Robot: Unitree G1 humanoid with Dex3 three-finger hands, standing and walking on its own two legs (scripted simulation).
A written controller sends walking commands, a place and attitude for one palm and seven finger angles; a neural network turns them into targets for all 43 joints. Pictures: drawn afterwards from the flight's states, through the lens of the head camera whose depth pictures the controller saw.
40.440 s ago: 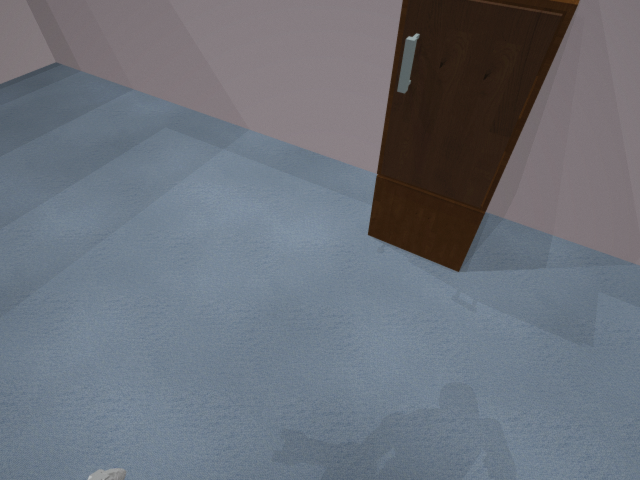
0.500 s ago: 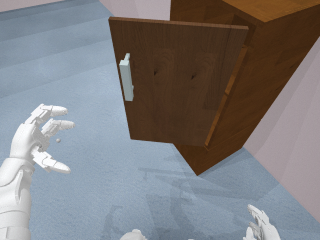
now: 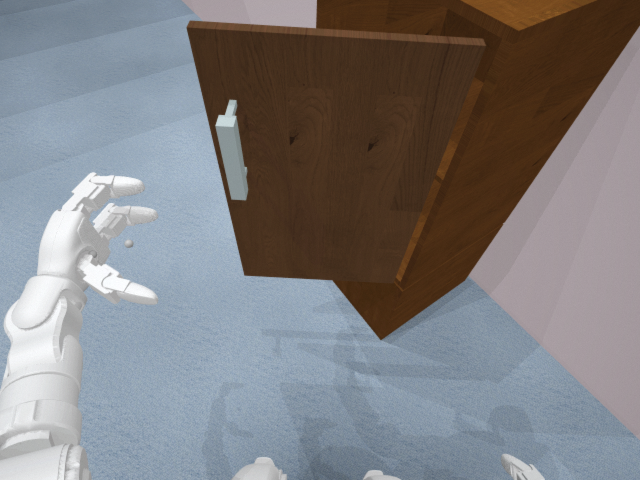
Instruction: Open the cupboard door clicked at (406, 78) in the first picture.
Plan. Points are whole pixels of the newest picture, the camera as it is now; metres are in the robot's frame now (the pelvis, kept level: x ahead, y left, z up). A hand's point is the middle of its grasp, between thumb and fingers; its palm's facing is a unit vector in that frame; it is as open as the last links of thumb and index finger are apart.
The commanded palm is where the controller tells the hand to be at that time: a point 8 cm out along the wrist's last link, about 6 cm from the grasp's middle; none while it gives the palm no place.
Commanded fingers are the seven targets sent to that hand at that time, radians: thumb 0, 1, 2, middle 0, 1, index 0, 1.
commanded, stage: move the hooked fingers beside the handle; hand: left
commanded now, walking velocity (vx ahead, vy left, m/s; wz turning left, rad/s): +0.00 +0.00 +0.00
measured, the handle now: (236, 151) +0.56 +0.14 +0.06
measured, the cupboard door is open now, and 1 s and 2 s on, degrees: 53 53 53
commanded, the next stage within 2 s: slide the fingers in behind the handle in 1.70 s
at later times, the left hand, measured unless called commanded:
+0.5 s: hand (161, 200) +0.45 +0.22 +0.08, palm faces -0.02 -1.00 +0.00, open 13.9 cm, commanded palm +0.44 +0.27 +0.07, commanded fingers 0.00 -0.50 0.30 -0.30 -1.20 -0.30 -1.20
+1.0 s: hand (186, 165) +0.52 +0.21 +0.07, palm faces -0.02 -1.00 +0.00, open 13.9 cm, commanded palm +0.49 +0.25 +0.06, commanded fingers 0.00 -0.50 0.30 -0.30 -1.20 -0.30 -1.20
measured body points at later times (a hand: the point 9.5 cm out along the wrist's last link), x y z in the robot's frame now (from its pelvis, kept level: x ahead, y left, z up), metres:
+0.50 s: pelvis -0.01 +0.00 -0.01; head +0.08 +0.02 +0.43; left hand +0.44 +0.28 +0.08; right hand +0.04 -0.27 -0.12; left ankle +0.02 +0.10 -0.69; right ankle +0.00 -0.11 -0.69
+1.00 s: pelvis +0.00 +0.00 -0.02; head +0.12 +0.02 +0.41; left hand +0.51 +0.26 +0.08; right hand -0.02 -0.27 -0.13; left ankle +0.02 +0.09 -0.69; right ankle +0.00 -0.11 -0.69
